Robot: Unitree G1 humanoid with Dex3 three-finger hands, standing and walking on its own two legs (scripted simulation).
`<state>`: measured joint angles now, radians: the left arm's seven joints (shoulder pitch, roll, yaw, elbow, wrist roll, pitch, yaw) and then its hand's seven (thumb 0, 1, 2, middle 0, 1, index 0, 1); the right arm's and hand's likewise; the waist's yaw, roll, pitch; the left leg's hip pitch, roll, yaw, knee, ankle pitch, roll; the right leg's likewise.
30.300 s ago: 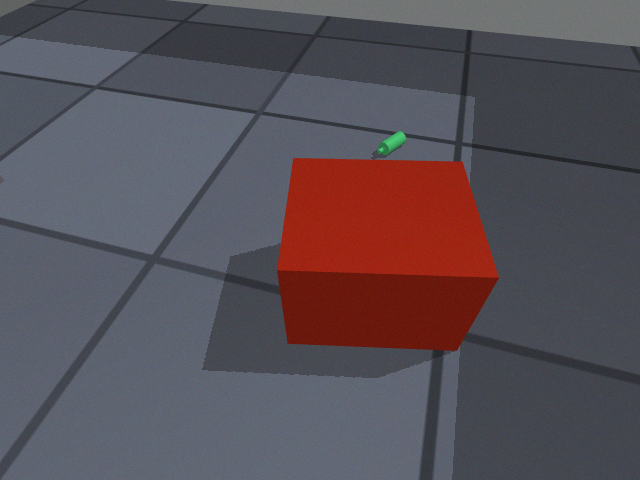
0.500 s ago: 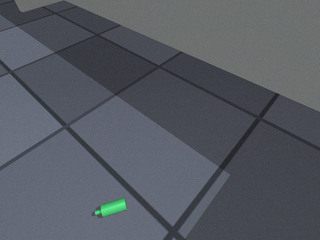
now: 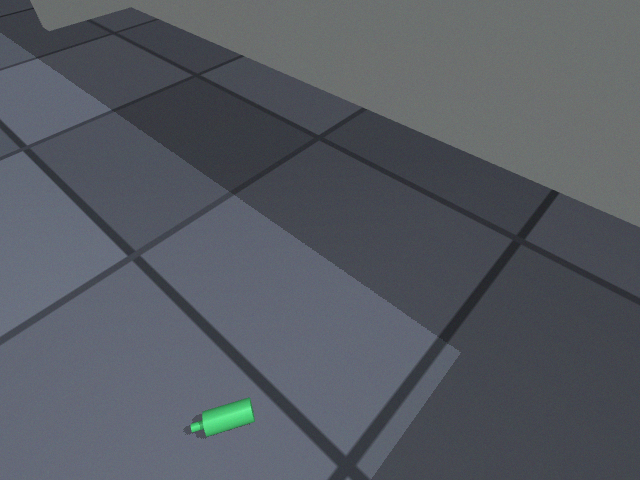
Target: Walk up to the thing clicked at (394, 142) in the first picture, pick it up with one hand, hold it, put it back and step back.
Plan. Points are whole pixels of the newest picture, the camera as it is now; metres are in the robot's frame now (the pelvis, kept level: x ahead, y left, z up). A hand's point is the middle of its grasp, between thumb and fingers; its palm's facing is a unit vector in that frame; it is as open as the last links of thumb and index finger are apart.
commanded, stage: stand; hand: left
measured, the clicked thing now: (222, 418) +0.44 +0.31 -0.75
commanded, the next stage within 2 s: walk up in 0.92 s
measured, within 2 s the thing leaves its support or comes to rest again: neither
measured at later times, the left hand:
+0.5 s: hand out of the picture +0.07 +0.26 -0.16, palm faces -0.03 -0.94 -0.35, open 7.4 cm
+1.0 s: hand out of the picture +0.08 +0.26 -0.15, palm faces -0.02 -0.93 -0.37, open 7.4 cm
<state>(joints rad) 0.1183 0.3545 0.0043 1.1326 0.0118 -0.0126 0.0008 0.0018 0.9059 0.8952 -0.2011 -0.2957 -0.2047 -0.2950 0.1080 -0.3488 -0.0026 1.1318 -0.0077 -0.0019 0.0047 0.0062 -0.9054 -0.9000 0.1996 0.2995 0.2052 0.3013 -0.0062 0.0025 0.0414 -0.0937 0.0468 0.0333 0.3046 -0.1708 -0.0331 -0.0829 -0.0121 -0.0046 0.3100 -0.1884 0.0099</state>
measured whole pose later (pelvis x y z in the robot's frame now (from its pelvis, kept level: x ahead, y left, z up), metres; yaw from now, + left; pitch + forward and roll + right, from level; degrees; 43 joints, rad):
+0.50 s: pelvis +0.00 +0.00 +0.00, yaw +0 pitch -2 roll +0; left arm 0.13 0.35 0.00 1.13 0.01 -0.01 0.00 0.00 0.91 0.90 -0.20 -0.30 -0.20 -0.29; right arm 0.12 -0.35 0.00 1.14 -0.01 0.00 0.01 0.01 -0.91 -0.90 0.20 0.30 0.21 0.30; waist -0.01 0.00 0.05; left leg -0.10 0.04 0.04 0.31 -0.17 -0.03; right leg -0.09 -0.02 0.00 0.31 -0.19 0.01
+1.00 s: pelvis +0.00 +0.01 +0.00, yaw +0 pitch -2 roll +0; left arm 0.12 0.35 0.01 1.11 0.01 -0.03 0.01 0.00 0.91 0.90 -0.20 -0.30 -0.21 -0.30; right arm 0.10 -0.37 -0.03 1.10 -0.02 0.03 0.02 0.01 -0.90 -0.90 0.20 0.30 0.21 0.30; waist 0.00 0.02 0.06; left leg -0.11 0.05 0.04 0.36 -0.21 -0.03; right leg -0.08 -0.01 0.00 0.33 -0.20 0.01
